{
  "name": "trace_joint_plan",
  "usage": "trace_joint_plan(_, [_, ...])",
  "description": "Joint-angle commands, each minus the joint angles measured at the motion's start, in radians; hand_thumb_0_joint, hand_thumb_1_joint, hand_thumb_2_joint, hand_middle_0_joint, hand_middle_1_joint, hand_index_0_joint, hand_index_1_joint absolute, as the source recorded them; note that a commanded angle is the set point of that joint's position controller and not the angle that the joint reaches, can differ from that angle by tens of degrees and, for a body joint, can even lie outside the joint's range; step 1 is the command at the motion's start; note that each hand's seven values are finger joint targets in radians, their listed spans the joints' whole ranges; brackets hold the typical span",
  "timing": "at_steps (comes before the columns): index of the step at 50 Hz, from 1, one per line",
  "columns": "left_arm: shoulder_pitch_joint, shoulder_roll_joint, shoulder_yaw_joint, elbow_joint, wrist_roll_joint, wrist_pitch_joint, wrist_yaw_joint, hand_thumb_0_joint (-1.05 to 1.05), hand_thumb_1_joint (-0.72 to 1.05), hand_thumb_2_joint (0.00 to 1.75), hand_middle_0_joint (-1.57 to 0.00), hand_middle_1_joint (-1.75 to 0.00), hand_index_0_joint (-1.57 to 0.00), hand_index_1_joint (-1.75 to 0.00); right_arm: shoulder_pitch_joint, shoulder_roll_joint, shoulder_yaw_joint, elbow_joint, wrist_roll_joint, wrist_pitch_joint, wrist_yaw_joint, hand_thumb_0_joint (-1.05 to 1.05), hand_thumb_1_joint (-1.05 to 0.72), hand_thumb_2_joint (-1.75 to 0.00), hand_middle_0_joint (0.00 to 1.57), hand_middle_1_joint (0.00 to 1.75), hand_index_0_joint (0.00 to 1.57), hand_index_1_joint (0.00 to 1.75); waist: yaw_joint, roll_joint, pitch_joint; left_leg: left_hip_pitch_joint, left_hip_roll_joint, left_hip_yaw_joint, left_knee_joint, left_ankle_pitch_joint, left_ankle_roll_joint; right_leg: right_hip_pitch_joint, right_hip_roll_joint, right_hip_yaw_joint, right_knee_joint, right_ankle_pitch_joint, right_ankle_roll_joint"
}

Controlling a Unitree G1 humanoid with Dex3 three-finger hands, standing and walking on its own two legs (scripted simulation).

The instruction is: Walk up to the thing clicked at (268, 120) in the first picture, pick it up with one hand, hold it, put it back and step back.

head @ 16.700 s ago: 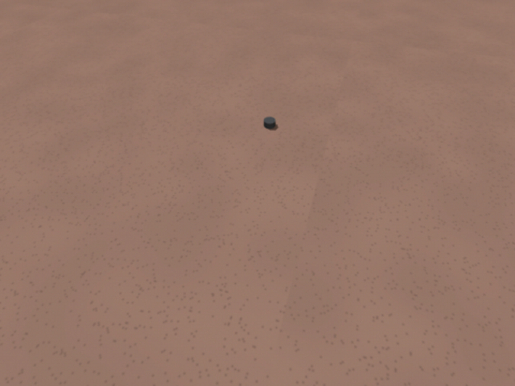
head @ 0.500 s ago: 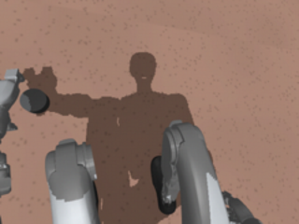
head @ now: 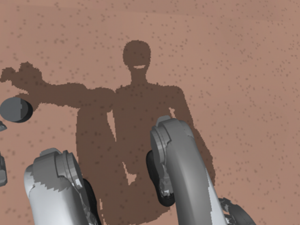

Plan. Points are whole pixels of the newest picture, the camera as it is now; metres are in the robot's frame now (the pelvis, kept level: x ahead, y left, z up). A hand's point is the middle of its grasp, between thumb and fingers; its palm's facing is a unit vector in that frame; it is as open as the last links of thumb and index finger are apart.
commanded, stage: approach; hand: left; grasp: from above
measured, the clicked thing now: (17, 110) +0.47 +0.30 -0.30
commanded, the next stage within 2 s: rest palm in 0.24 s
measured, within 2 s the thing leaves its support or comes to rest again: neither
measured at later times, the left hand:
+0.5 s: hand out of the picture +0.49 +0.30 -0.17, palm faces -0.37 -0.06 -0.93, open 14.1 cm
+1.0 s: hand (9, 107) +0.46 +0.30 -0.24, palm faces -0.44 -0.10 -0.89, open 14.2 cm
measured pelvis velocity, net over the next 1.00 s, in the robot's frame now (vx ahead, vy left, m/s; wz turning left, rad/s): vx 0.00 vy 0.01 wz -0.06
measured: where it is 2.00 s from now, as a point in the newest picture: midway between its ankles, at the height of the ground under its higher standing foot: (128, 202)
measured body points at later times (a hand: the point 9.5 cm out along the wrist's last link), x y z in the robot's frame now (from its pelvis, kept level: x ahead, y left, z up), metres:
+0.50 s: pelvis +0.00 +0.01 -0.01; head +0.24 +0.10 +0.36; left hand +0.50 +0.30 -0.12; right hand +0.09 -0.27 -0.09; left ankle +0.07 +0.14 -0.28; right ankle +0.11 -0.13 -0.28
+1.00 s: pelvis +0.00 +0.01 -0.02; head +0.27 +0.10 +0.33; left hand +0.48 +0.30 -0.19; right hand +0.02 -0.27 -0.08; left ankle +0.07 +0.14 -0.28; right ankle +0.11 -0.13 -0.28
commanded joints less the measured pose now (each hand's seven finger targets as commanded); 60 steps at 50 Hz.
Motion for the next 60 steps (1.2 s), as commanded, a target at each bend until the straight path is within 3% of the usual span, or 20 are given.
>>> trace_joint_plan(1, [-0.176,0.266,0.012,-0.180,-0.035,-0.114,-0.046,0.00,-0.53,0.95,-0.06,-1.10,-0.08,-1.07,0.188,-0.250,-0.078,-0.013,-0.007,-0.001,-0.025,0.00,-0.91,-0.90,0.20,0.30,0.20,0.30,0.022,0.117,-0.685,0.307,-0.038,0.126,-0.213,0.139,0.069,0.508,0.034,-0.092,-0.249,0.158,-0.062])
trace_joint_plan(5, [-0.214,0.216,0.000,-0.442,-0.015,-0.262,-0.007,0.00,-0.53,0.95,-0.06,-1.09,-0.09,-1.06,0.216,-0.260,-0.119,-0.010,-0.019,0.001,-0.029,0.00,-0.91,-0.90,0.20,0.30,0.20,0.30,0.013,0.282,-0.762,0.519,-0.025,0.109,-0.203,0.199,0.029,0.444,0.033,-0.110,-0.234,0.196,-0.079])
trace_joint_plan(7, [-0.200,0.195,-0.004,-0.591,0.006,-0.285,0.044,0.00,-0.52,0.95,-0.07,-1.07,-0.09,-1.05,0.187,-0.252,-0.148,-0.017,-0.017,0.010,-0.031,0.00,-0.91,-0.90,0.20,0.30,0.20,0.30,0.038,0.398,-0.849,0.649,-0.022,0.107,-0.233,0.243,0.009,0.405,0.029,-0.113,-0.205,0.226,-0.086])
trace_joint_plan(10, [-0.240,0.122,-0.024,-0.493,0.054,-0.253,0.140,0.00,-0.56,0.99,-0.06,-1.03,-0.07,-1.03,0.152,-0.248,-0.162,0.011,-0.027,0.017,-0.029,0.00,-0.90,-0.90,0.20,0.30,0.20,0.30,0.007,0.407,-0.774,0.668,-0.017,0.103,-0.250,0.229,0.005,0.298,0.024,-0.137,-0.182,0.214,-0.084])
trace_joint_plan(15, [-0.369,0.152,-0.028,-0.194,0.178,-0.135,0.262,0.00,-0.57,1.09,-0.09,-1.00,-0.07,-1.02,0.148,-0.252,-0.139,0.054,-0.025,0.021,-0.035,0.00,-0.90,-0.90,0.20,0.30,0.20,0.30,-0.029,0.389,-0.670,0.594,-0.019,0.104,-0.263,0.209,0.013,0.181,0.020,-0.150,-0.171,0.220,-0.084])
trace_joint_plan(17, [-0.409,0.162,-0.025,-0.094,0.201,-0.085,0.280,0.00,-0.55,1.13,-0.10,-1.05,-0.08,-1.07,0.150,-0.254,-0.120,0.058,-0.039,0.012,-0.026,0.00,-0.90,-0.90,0.20,0.30,0.20,0.30,-0.047,0.371,-0.636,0.572,-0.024,0.104,-0.261,0.206,0.022,0.176,0.014,-0.153,-0.173,0.222,-0.074])
trace_joint_plan(20, [-0.425,0.156,-0.043,0.038,0.188,-0.024,0.264,0.00,-0.56,1.01,-0.06,-1.00,-0.05,-1.01,0.143,-0.265,-0.096,0.032,-0.044,-0.004,-0.013,0.00,-0.90,-0.90,0.20,0.30,0.20,0.30,-0.062,0.348,-0.596,0.525,-0.030,0.101,-0.266,0.170,0.036,0.185,0.014,-0.148,-0.182,0.195,-0.074])
trace_joint_plan(24, [-0.359,0.130,-0.068,0.141,0.125,0.026,0.187,0.00,-0.51,0.97,-0.06,-1.04,-0.07,-1.03,0.132,-0.280,-0.070,-0.016,-0.036,-0.037,0.000,0.00,-0.89,-0.90,0.20,0.30,0.20,0.30,-0.081,0.279,-0.550,0.451,-0.035,0.089,-0.267,0.099,0.053,0.210,0.020,-0.143,-0.200,0.129,-0.072])
trace_joint_plan(26, [-0.307,0.171,-0.061,0.117,0.095,0.027,0.142,0.00,-0.52,0.97,-0.06,-1.05,-0.07,-1.04,0.122,-0.281,-0.061,-0.039,-0.029,-0.040,-0.002,0.00,-0.89,-0.90,0.20,0.30,0.20,0.30,-0.047,0.248,-0.610,0.440,-0.037,0.087,-0.260,0.109,0.057,0.267,0.024,-0.137,-0.200,0.133,-0.076])
trace_joint_plan(28, [-0.289,0.295,0.008,0.073,0.088,0.013,0.108,0.00,-0.52,0.97,-0.06,-1.04,-0.07,-1.03,0.136,-0.299,-0.053,-0.063,-0.031,-0.038,-0.006,0.00,-0.90,-0.90,0.20,0.30,0.20,0.30,-0.038,0.247,-0.647,0.421,-0.038,0.101,-0.244,0.141,0.060,0.351,0.022,-0.126,-0.201,0.158,-0.075])
trace_joint_plan(31, [-0.316,0.315,0.015,-0.043,0.062,-0.034,0.076,0.00,-0.53,0.97,-0.06,-1.05,-0.06,-1.04,0.157,-0.284,-0.036,-0.071,-0.033,-0.032,-0.009,0.00,-0.90,-0.90,0.20,0.30,0.20,0.30,-0.050,0.280,-0.687,0.453,-0.032,0.108,-0.219,0.231,0.054,0.420,0.029,-0.122,-0.192,0.243,-0.073])
trace_joint_plan(35, [-0.290,0.420,0.107,-0.150,0.066,-0.135,0.108,0.00,-0.56,0.99,-0.06,-1.01,-0.05,-1.01,0.203,-0.302,-0.022,-0.055,-0.050,-0.021,-0.013,0.00,-0.90,-0.90,0.20,0.30,0.20,0.30,-0.044,0.313,-0.739,0.483,-0.024,0.098,-0.177,0.310,0.039,0.491,0.034,-0.136,-0.177,0.309,-0.074])
trace_joint_plan(37, [-0.308,0.371,0.063,-0.168,0.079,-0.183,0.126,0.00,-0.55,0.98,-0.05,-1.02,-0.06,-1.01,0.190,-0.287,-0.013,-0.059,-0.064,-0.026,-0.008,0.00,-0.90,-0.90,0.20,0.30,0.20,0.30,-0.068,0.318,-0.725,0.477,-0.021,0.103,-0.150,0.298,0.040,0.490,0.039,-0.135,-0.178,0.320,-0.071])
trace_joint_plan(41, [-0.259,0.381,0.066,-0.081,0.097,-0.225,0.192,0.00,-0.53,0.97,-0.06,-0.99,-0.06,-0.99,0.196,-0.287,0.003,-0.013,-0.089,-0.030,0.001,0.00,-0.89,-0.90,0.20,0.30,0.20,0.30,-0.061,0.345,-0.668,0.460,-0.019,0.101,-0.157,0.219,0.037,0.443,0.048,-0.146,-0.180,0.256,-0.068])
trace_joint_plan(48, [-0.254,0.369,0.036,0.030,0.176,-0.190,0.294,0.00,-0.54,1.01,-0.06,-0.97,-0.05,-0.98,0.173,-0.314,0.015,-0.005,-0.121,-0.062,0.020,0.00,-0.89,-0.90,0.20,0.30,0.20,0.30,-0.082,0.355,-0.582,0.485,-0.009,0.078,-0.166,0.186,0.029,0.342,0.060,-0.187,-0.158,0.223,-0.075])
trace_joint_plan(55, [-0.316,0.336,-0.006,0.097,0.165,-0.123,0.324,0.00,-0.52,0.98,-0.06,-0.98,-0.06,-0.98,0.141,-0.335,0.023,-0.008,-0.125,-0.121,0.051,0.00,-0.89,-0.90,0.20,0.30,0.20,0.30,-0.114,0.358,-0.525,0.459,-0.007,0.063,-0.153,0.179,0.030,0.309,0.061,-0.202,-0.144,0.223,-0.071])
trace_joint_plan(56, [-0.338,0.371,0.024,0.072,0.155,-0.121,0.332,0.00,-0.52,0.98,-0.06,-0.98,-0.06,-0.98,0.140,-0.345,0.021,-0.016,-0.126,-0.130,0.054,0.00,-0.89,-0.90,0.20,0.30,0.20,0.30,-0.112,0.344,-0.539,0.457,-0.006,0.057,-0.152,0.189,0.032,0.325,0.060,-0.205,-0.144,0.234,-0.068])
trace_joint_plan(57, [-0.321,0.341,-0.001,0.103,0.161,-0.108,0.325,0.00,-0.54,0.98,-0.06,-0.99,-0.06,-0.99,0.140,-0.341,0.027,-0.014,-0.125,-0.138,0.060,0.00,-0.89,-0.90,0.20,0.30,0.20,0.30,-0.114,0.357,-0.535,0.474,-0.007,0.062,-0.150,0.197,0.029,0.326,0.059,-0.200,-0.138,0.240,-0.070])
trace_joint_plan(58, [-0.323,0.382,0.038,0.090,0.149,-0.107,0.332,0.00,-0.53,0.97,-0.06,-0.99,-0.06,-0.99,0.140,-0.350,0.021,-0.013,-0.127,-0.140,0.061,0.00,-0.89,-0.90,0.20,0.30,0.20,0.30,-0.109,0.354,-0.547,0.464,-0.004,0.057,-0.154,0.195,0.031,0.345,0.064,-0.203,-0.145,0.237,-0.069])
trace_joint_plan(60, [-0.312,0.384,0.038,0.126,0.147,-0.095,0.323,0.00,-0.52,0.96,-0.06,-1.00,-0.06,-0.99,0.134,-0.347,0.025,-0.013,-0.126,-0.148,0.067,0.00,-0.90,-0.90,0.20,0.30,0.20,0.30,-0.111,0.367,-0.526,0.460,-0.005,0.054,-0.154,0.178,0.028,0.323,0.060,-0.205,-0.133,0.219,-0.070])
